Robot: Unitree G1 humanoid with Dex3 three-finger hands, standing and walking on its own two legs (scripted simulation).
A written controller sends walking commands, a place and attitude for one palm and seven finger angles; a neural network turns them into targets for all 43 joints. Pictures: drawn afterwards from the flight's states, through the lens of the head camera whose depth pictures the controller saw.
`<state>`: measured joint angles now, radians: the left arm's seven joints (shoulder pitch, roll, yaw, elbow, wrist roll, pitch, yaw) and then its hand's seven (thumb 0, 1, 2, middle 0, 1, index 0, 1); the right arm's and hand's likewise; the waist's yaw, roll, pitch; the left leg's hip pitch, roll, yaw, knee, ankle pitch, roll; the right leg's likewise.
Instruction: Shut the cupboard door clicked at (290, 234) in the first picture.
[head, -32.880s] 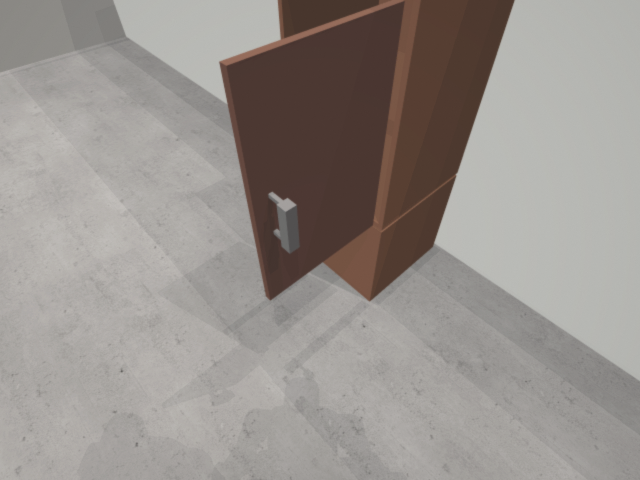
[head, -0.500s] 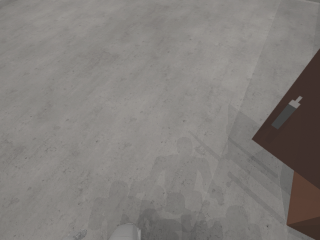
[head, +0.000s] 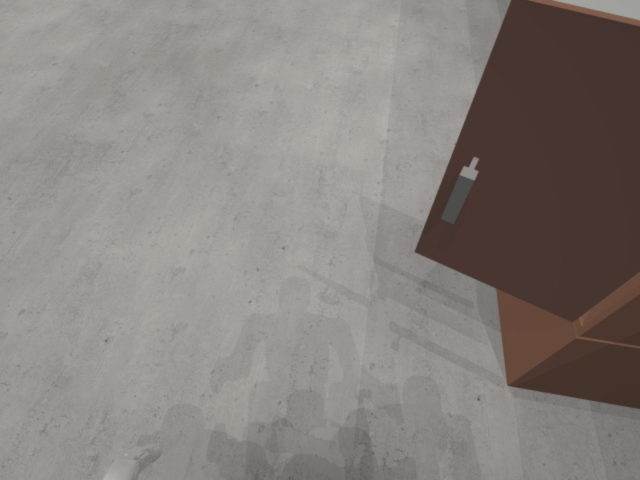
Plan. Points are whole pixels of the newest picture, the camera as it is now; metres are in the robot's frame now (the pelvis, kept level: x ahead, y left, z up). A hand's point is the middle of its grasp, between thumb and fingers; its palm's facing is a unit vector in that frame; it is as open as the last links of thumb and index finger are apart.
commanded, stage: turn to face it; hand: left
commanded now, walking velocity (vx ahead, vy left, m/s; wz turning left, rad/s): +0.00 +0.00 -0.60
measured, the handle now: (461, 189) +0.62 -0.24 -0.06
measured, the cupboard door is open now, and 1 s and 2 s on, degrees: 70 70 70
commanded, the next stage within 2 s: take the last steps up to it in 0.64 s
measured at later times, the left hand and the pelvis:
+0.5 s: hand (191, 450) +0.17 +0.20 -0.16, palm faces -0.24 -0.95 -0.19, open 7.4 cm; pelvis +0.03 +0.02 +0.01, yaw -16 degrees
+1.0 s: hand (242, 446) +0.18 +0.12 -0.16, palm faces -0.38 -0.91 -0.17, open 7.4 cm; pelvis +0.05 -0.02 +0.01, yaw -24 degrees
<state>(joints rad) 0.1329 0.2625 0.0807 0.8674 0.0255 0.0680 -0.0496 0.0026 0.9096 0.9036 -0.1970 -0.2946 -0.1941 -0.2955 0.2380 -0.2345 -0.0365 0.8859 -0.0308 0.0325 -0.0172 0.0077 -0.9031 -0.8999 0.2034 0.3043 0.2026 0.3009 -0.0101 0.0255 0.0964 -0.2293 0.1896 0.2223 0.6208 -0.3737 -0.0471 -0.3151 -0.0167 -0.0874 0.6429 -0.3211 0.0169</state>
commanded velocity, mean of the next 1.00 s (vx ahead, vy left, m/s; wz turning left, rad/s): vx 0.06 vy -0.04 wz -0.36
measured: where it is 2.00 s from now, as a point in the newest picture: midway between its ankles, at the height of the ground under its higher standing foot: outside the picture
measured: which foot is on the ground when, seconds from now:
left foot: down 0.00-0.02, up 0.04-0.32, down 0.34-0.72, up 0.74-1.00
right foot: up 0.00-0.00, down 0.02-0.34, up 0.36-0.70, down 0.72-1.00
